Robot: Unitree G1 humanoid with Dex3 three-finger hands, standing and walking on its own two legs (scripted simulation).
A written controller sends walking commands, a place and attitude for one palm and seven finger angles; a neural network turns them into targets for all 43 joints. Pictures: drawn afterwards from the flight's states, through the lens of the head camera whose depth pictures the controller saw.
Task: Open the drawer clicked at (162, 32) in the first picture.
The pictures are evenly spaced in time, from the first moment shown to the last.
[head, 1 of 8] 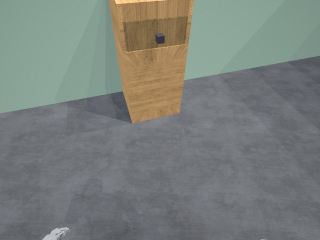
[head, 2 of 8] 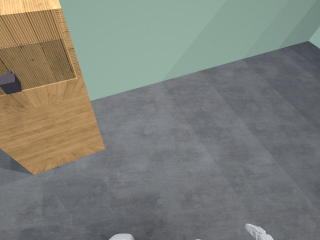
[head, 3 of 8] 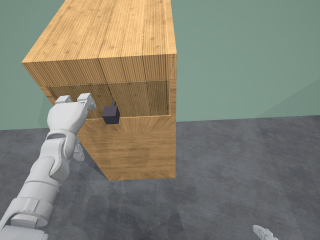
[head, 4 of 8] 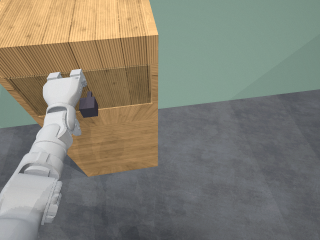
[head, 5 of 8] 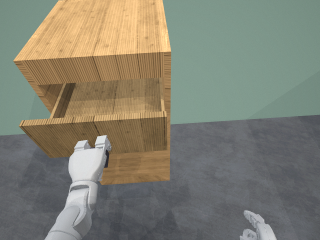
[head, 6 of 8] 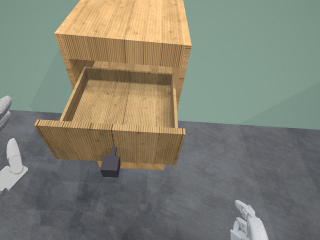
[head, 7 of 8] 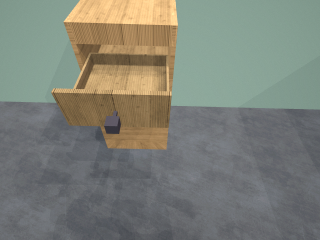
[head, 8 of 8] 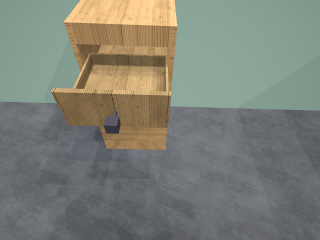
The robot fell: no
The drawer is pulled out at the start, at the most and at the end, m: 0.00 0.30 0.30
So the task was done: yes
